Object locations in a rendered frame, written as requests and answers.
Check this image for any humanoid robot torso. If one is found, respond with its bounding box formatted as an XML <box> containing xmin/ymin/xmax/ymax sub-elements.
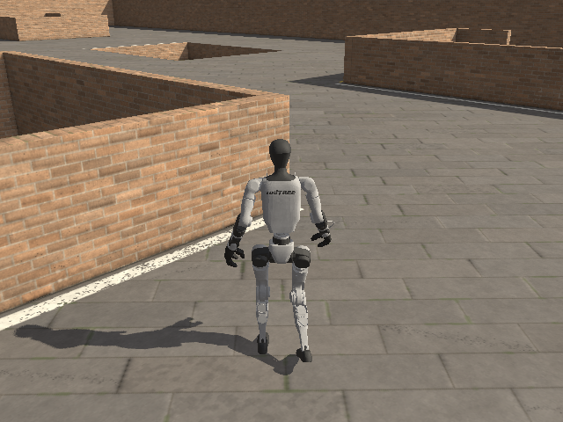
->
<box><xmin>260</xmin><ymin>173</ymin><xmax>302</xmax><ymax>264</ymax></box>

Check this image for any robot right hand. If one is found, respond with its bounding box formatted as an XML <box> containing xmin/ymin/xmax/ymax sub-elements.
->
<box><xmin>311</xmin><ymin>233</ymin><xmax>332</xmax><ymax>247</ymax></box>

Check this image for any robot right forearm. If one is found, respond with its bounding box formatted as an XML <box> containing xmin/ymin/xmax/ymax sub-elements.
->
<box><xmin>315</xmin><ymin>210</ymin><xmax>330</xmax><ymax>237</ymax></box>

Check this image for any left robot thigh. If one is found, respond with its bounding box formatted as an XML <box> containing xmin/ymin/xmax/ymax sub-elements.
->
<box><xmin>252</xmin><ymin>244</ymin><xmax>270</xmax><ymax>302</ymax></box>

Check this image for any robot left hand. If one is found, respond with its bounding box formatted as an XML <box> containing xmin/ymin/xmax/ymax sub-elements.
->
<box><xmin>224</xmin><ymin>246</ymin><xmax>245</xmax><ymax>267</ymax></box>

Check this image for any robot right upper arm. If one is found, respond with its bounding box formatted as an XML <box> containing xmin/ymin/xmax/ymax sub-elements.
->
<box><xmin>299</xmin><ymin>177</ymin><xmax>324</xmax><ymax>224</ymax></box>

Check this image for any robot left upper arm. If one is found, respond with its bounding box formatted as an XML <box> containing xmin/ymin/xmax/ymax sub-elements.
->
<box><xmin>238</xmin><ymin>178</ymin><xmax>263</xmax><ymax>228</ymax></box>

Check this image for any robot left forearm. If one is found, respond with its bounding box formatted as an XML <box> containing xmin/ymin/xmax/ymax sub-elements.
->
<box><xmin>227</xmin><ymin>214</ymin><xmax>246</xmax><ymax>251</ymax></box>

